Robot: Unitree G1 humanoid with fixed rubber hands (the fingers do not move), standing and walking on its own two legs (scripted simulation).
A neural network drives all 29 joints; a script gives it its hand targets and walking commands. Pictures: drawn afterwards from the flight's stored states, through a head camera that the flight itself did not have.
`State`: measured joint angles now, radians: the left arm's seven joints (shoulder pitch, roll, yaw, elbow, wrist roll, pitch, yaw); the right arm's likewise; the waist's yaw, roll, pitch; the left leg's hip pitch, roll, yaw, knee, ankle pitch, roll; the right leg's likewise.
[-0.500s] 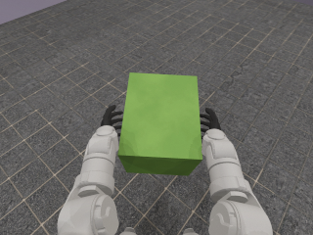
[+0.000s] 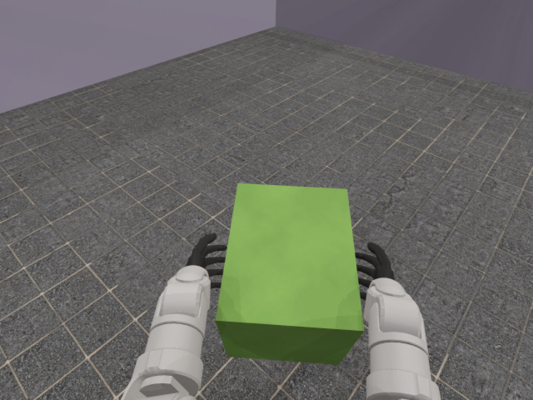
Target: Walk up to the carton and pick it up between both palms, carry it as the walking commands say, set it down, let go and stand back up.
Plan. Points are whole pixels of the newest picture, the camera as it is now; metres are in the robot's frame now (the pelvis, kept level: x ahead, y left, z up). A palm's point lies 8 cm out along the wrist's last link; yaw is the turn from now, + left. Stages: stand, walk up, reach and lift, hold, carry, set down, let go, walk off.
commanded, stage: reach and lift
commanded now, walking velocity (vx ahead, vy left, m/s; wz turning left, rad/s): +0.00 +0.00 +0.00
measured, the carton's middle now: (287, 272) +0.39 -0.03 -0.03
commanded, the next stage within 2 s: hold in 1.22 s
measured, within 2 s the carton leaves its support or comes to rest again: neither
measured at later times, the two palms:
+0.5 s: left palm (158, 300) +0.27 +0.16 +0.07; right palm (364, 335) +0.24 -0.13 +0.03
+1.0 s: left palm (190, 269) +0.33 +0.13 +0.06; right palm (377, 291) +0.31 -0.16 +0.04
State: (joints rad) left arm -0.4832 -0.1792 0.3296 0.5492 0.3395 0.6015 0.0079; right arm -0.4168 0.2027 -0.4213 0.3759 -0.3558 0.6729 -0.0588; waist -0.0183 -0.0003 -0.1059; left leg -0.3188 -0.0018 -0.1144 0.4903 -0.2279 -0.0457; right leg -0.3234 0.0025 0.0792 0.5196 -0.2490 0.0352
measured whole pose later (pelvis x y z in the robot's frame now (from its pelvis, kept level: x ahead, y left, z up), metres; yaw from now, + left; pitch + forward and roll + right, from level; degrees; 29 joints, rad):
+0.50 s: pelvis -0.04 +0.01 +0.00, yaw +0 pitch -7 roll -1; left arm -0.45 -0.18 0.43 0.41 0.33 0.74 0.01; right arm -0.41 0.19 -0.34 0.58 -0.36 0.73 0.00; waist -0.03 -0.01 -0.04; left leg -0.17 0.00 -0.11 0.48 -0.19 -0.05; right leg -0.15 0.00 0.08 0.46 -0.20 0.03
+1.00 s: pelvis +0.01 +0.00 +0.01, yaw +0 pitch -3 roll +1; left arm -0.44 -0.21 0.28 0.39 0.35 0.69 0.00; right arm -0.34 0.18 -0.32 0.27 -0.35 0.81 -0.05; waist 0.02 0.01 0.00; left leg -0.12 0.00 -0.11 0.37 -0.19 -0.04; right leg -0.14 0.00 0.08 0.43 -0.23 0.03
